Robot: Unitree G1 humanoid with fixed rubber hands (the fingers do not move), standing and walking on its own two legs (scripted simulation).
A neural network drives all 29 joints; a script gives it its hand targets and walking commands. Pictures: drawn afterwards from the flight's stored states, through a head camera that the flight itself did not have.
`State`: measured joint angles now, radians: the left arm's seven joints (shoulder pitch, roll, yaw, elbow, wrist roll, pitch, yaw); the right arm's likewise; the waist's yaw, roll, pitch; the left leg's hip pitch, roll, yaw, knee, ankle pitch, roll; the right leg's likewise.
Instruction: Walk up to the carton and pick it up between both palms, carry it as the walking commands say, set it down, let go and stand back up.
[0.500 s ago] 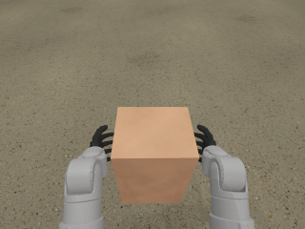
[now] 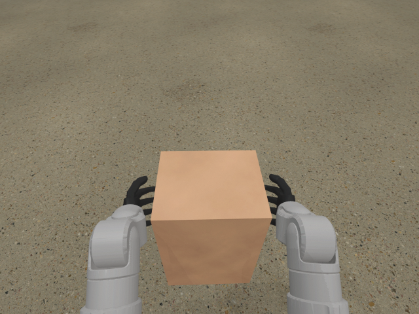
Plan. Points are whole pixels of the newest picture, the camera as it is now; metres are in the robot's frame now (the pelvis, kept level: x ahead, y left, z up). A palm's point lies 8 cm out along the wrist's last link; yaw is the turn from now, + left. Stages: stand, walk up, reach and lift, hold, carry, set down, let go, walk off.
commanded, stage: carry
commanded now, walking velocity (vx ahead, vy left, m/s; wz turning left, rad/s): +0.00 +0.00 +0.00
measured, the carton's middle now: (208, 222) +0.31 +0.00 +0.02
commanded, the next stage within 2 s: none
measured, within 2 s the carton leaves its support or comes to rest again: neither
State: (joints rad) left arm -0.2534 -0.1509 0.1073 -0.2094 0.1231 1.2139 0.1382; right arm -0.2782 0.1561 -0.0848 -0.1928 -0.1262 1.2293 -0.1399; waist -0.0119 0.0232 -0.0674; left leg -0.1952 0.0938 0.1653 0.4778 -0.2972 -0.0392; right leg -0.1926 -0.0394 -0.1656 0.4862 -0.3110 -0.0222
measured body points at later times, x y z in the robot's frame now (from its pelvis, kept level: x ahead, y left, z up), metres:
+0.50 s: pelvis -0.03 +0.00 +0.00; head -0.04 +0.00 +0.45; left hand +0.26 +0.15 +0.08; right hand +0.27 -0.13 +0.08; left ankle -0.04 +0.13 -0.74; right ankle -0.04 -0.09 -0.74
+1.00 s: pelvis -0.06 +0.00 +0.00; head -0.08 -0.01 +0.45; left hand +0.23 +0.14 +0.08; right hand +0.23 -0.13 +0.08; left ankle -0.04 +0.13 -0.74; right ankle -0.04 -0.09 -0.74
